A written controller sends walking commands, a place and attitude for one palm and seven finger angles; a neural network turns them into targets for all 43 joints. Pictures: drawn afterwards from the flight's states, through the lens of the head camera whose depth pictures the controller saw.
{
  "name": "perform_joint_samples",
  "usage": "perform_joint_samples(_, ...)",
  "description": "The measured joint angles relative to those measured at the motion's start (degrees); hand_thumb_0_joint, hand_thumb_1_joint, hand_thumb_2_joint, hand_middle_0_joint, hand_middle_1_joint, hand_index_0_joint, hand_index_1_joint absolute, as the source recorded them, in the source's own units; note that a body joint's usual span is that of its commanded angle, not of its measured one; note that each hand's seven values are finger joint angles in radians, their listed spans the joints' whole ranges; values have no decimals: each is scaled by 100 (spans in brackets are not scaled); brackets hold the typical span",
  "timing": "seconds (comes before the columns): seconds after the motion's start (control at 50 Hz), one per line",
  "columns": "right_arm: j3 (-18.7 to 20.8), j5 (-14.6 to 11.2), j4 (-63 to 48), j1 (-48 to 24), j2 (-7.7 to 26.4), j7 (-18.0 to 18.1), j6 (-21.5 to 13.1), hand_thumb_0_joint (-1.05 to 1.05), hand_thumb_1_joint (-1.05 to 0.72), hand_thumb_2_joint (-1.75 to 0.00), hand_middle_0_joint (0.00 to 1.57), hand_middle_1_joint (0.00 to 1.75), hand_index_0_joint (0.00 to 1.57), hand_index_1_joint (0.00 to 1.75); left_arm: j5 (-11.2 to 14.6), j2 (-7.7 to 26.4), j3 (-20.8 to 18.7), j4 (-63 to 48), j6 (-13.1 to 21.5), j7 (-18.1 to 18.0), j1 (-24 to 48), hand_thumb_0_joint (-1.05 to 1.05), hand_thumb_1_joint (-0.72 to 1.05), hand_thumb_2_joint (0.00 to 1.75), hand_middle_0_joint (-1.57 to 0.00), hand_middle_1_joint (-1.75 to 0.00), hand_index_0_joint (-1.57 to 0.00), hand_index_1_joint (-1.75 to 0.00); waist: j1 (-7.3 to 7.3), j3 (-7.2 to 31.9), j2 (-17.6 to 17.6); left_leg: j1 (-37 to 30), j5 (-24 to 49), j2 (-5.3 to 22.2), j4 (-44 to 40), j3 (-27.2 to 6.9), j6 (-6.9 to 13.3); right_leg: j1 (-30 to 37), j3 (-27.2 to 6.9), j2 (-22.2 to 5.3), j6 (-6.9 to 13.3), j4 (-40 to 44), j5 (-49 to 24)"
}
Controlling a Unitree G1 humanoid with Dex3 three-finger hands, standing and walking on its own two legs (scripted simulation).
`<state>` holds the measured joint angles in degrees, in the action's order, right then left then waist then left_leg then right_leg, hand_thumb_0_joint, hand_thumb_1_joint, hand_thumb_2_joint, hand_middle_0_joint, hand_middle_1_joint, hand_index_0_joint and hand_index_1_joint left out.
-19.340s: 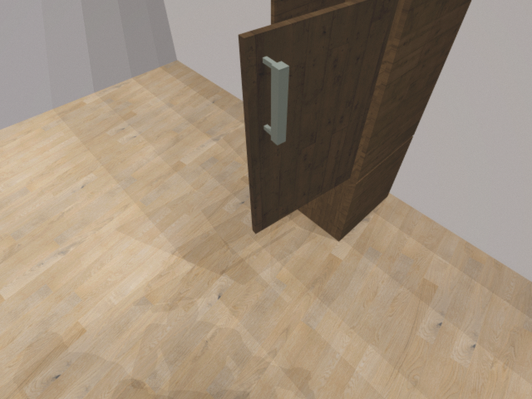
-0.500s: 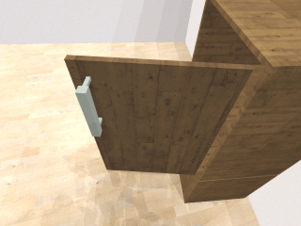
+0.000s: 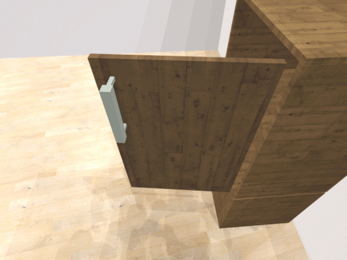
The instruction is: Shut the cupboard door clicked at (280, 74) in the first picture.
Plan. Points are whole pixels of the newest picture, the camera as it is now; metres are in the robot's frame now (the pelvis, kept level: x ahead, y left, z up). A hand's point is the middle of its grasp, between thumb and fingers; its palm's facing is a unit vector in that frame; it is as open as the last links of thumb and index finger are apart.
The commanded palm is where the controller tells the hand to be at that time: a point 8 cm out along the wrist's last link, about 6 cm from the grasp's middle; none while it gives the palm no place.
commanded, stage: look again from close up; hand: left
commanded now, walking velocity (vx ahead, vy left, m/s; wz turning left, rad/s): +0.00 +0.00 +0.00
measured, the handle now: (116, 111) +0.42 +0.17 +0.12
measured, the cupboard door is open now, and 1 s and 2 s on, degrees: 82 82 82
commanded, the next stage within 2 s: raise the hand and make a fist in 0.10 s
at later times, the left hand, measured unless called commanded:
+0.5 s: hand (96, 233) +0.17 +0.18 +0.00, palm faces +0.04 -1.00 -0.03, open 6.7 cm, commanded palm +0.09 +0.24 -0.03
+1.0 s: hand (85, 225) +0.18 +0.20 +0.03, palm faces +0.01 -1.00 -0.03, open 4.3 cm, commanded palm +0.13 +0.25 +0.03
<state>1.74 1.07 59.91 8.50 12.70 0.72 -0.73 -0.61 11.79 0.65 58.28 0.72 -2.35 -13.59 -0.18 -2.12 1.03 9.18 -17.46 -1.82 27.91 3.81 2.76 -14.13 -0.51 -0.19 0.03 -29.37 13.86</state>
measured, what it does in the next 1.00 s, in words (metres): stands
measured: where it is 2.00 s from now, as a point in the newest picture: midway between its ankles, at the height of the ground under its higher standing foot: outside the picture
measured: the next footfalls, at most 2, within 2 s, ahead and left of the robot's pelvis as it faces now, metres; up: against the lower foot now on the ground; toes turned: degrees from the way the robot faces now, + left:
none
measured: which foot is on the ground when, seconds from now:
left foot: down 0.00-1.00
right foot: down 0.00-1.00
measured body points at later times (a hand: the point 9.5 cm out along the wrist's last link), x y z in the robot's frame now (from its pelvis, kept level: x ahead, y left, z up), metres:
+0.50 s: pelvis -0.04 -0.01 -0.04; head -0.03 -0.01 +0.41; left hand +0.17 +0.23 +0.01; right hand +0.14 -0.25 -0.10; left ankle -0.02 +0.09 -0.74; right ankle +0.02 -0.12 -0.74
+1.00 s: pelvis -0.01 -0.01 -0.05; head +0.02 -0.01 +0.40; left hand +0.18 +0.25 +0.03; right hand +0.18 -0.22 -0.12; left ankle -0.02 +0.09 -0.74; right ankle +0.02 -0.12 -0.74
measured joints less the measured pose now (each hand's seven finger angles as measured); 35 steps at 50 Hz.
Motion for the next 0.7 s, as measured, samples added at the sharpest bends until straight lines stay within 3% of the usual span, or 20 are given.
perform_joint_samples(0.22,-63,-14,123,65,142,-59,37,1,-91,-90,20,30,20,30,-31,196,1,24,-10,5,76,0,91,90,-20,-30,-21,-30,15,-68,-46,107,208,-43,-128,17,45,-69,-17,-43,-60,199,-240)
perform_joint_samples(0.24,-75,-27,-132,202,119,39,-64,1,-91,-90,20,30,20,30,63,178,-417,-842,-334,97,-142,0,90,90,-20,-30,-21,-30,47,-169,-99,163,166,-52,20,-13,38,-111,18,-62,-60,52,-195)
perform_joint_samples(0.26,-110,-137,-425,421,96,189,-312,1,-91,-90,20,30,21,30,241,237,-557,-1847,-341,51,-419,1,90,90,-20,-30,-21,-30,52,-184,-174,302,84,-85,248,-56,33,-279,75,-107,-42,-289,-49)
perform_joint_samples(0.32,-132,-277,-936,912,96,318,-1007,1,-91,-90,20,30,21,30,741,321,-598,-4039,85,-162,-940,1,91,90,-21,-31,-22,-31,3,102,-289,484,-170,-212,693,-96,12,-494,147,-258,-15,-874,363)
perform_joint_samples(0.38,-84,-268,-1418,994,191,223,-1417,2,-91,-90,20,30,20,30,1008,59,-632,-4914,752,9,-795,1,91,90,-23,-33,-24,-34,170,471,-15,842,-341,-180,1115,-233,-6,-709,296,-249,-33,-1078,433)
perform_joint_samples(0.44,-75,-224,-1903,736,89,81,-1572,2,-91,-90,20,30,20,30,1331,-69,-820,-4971,1885,706,-609,1,91,90,-27,-37,-27,-37,286,729,-12,1507,-486,-125,1618,-188,-59,-1384,265,-206,36,-1547,551)
perform_joint_samples(0.5,-79,-193,-2451,492,-52,-53,-1598,2,-90,-90,20,30,21,30,1579,10,-1013,-4770,2786,1744,-657,0,91,90,-31,-42,-31,-42,270,719,-231,2178,-683,-22,2230,-118,-92,-2088,212,-117,104,-2139,701)
perform_joint_samples(0.54,-85,-216,-2798,423,-35,-90,-1587,2,-90,-90,20,30,21,30,1630,149,-1116,-4690,2899,2250,-854,0,90,90,-34,-45,-35,-46,202,688,-358,2565,-816,34,2601,-124,-99,-2470,229,-72,152,-2477,808)
perform_joint_samples(0.58,-63,-231,-3049,402,57,-64,-1580,2,-90,-90,20,30,21,30,1717,258,-1215,-4741,2751,2473,-1157,0,90,90,-38,-49,-39,-49,96,689,-401,2884,-947,77,2924,-177,-136,-2756,289,-42,185,-2742,914)
perform_joint_samples(0.64,0,-233,-3186,408,229,27,-1622,2,-90,-90,20,30,21,30,1907,302,-1378,-5161,2556,2360,-1634,1,90,90,-44,-55,-44,-55,-106,722,-310,3203,-1128,116,3308,-336,-163,-2971,452,-19,219,-2989,1063)
perform_joint_samples(0.7,-10,-222,-3075,384,350,154,-1712,2,-90,-90,20,30,20,30,2036,275,-1448,-5798,2728,2124,-1814,2,90,90,-49,-61,-49,-61,-303,760,-139,3359,-1260,123,3563,-519,-170,-3004,633,-18,227,-3099,1174)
